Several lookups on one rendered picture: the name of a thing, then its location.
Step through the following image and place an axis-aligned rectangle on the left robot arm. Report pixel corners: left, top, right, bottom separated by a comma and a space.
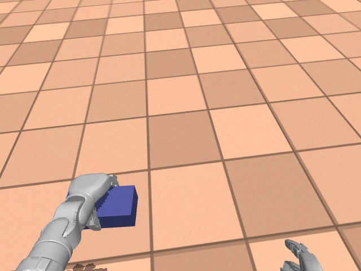
15, 193, 95, 271

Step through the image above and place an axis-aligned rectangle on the right robot hand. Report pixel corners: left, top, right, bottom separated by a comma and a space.
280, 239, 323, 271

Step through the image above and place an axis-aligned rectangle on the carton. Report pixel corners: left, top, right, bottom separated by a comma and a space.
66, 185, 138, 229

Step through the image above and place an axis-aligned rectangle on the left robot hand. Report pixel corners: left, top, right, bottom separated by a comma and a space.
68, 173, 119, 231

